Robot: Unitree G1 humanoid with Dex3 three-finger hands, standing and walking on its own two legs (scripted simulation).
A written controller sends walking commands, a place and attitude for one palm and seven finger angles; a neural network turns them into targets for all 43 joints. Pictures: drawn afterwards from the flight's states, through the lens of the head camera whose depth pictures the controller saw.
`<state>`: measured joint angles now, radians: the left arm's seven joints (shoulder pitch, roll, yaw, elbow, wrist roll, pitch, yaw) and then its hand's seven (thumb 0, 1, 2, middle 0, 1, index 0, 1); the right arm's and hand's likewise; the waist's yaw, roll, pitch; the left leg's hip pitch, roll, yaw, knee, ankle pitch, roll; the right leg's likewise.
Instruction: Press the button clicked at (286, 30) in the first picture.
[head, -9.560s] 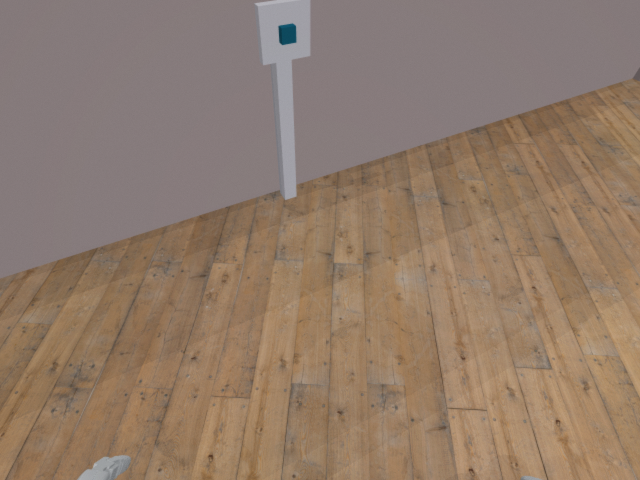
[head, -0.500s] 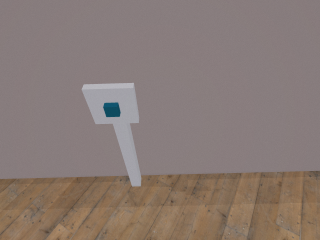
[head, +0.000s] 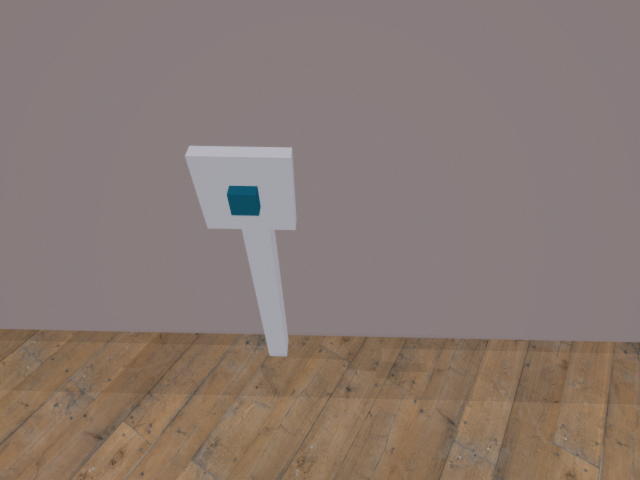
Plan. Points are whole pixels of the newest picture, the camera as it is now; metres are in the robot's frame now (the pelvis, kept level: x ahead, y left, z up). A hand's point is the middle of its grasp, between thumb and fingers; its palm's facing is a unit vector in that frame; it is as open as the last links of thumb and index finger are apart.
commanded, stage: look again from close up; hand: left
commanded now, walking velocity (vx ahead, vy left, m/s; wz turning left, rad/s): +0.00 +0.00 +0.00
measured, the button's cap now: (244, 199) +0.58 +0.18 -0.01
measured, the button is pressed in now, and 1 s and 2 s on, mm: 0 0 0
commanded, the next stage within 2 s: shuffle to correct the standing spot in 0.28 s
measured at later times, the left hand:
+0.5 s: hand out of the picture +0.01 +0.19 -0.17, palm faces -0.01 -0.98 -0.19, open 7.4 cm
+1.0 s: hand out of the picture +0.01 +0.12 -0.19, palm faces +0.06 -0.99 -0.11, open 7.4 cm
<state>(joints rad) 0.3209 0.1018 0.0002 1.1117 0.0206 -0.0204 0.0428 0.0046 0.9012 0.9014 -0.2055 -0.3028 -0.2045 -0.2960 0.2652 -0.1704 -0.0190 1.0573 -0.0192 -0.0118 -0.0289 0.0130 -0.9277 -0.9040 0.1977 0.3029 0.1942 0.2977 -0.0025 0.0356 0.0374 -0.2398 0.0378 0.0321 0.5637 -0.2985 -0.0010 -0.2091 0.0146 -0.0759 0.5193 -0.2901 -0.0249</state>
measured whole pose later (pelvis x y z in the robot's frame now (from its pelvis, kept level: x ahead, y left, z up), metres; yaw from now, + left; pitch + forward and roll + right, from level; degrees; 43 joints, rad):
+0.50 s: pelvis +0.01 +0.02 +0.00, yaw -1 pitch +0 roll +1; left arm 0.29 0.15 0.00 1.11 0.02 0.00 0.03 0.00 0.90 0.90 -0.20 -0.30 -0.20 -0.30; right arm 0.31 -0.13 0.02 1.10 -0.02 -0.02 -0.02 0.01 -0.91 -0.90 0.20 0.30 0.20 0.30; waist 0.00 -0.01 0.03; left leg -0.19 -0.03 0.08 0.48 -0.28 0.04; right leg -0.21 -0.05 -0.03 0.52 -0.31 0.01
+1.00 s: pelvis +0.11 -0.02 -0.01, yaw -1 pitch +0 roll -1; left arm 0.45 0.11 0.01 1.15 0.02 -0.02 0.04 0.00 0.90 0.90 -0.20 -0.30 -0.20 -0.30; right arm 0.14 -0.16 -0.01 1.01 -0.02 -0.05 -0.03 0.01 -0.92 -0.90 0.20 0.30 0.19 0.30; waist 0.03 -0.04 0.07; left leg -0.38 0.02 0.10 0.64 -0.19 0.05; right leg -0.09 0.04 -0.07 0.58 -0.46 -0.04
